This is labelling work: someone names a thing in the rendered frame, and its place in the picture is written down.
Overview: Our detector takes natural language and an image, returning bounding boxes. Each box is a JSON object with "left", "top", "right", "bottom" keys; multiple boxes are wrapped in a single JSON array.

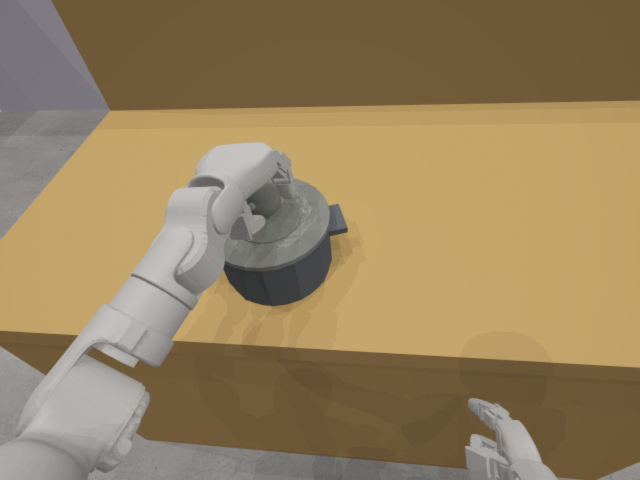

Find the robot left forearm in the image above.
[{"left": 16, "top": 171, "right": 244, "bottom": 437}]

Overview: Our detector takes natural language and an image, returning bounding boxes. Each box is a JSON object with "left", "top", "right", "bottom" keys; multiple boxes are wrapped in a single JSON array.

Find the table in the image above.
[{"left": 0, "top": 0, "right": 640, "bottom": 480}]

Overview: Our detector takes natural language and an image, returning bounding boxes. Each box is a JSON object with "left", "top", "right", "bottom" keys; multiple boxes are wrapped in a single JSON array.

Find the left robot upper arm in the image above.
[{"left": 0, "top": 354, "right": 150, "bottom": 480}]

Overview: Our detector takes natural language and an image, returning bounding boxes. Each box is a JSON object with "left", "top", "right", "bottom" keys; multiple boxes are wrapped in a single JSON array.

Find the robot right forearm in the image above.
[{"left": 508, "top": 459, "right": 558, "bottom": 480}]

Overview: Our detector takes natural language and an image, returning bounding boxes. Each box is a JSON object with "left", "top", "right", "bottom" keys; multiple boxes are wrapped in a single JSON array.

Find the lid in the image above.
[{"left": 224, "top": 178, "right": 330, "bottom": 272}]

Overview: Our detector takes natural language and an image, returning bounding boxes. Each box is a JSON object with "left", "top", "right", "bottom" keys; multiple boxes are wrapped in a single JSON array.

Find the pot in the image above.
[{"left": 223, "top": 204, "right": 348, "bottom": 306}]

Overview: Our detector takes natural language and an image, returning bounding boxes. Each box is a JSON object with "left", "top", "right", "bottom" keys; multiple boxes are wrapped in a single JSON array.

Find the robot right hand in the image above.
[{"left": 465, "top": 398, "right": 542, "bottom": 480}]

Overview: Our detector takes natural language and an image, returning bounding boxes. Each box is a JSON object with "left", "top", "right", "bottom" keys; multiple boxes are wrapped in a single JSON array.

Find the robot left hand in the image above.
[{"left": 195, "top": 142, "right": 295, "bottom": 240}]

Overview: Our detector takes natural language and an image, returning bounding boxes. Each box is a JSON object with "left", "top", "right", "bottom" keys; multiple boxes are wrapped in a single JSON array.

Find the knob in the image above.
[{"left": 246, "top": 182, "right": 281, "bottom": 218}]

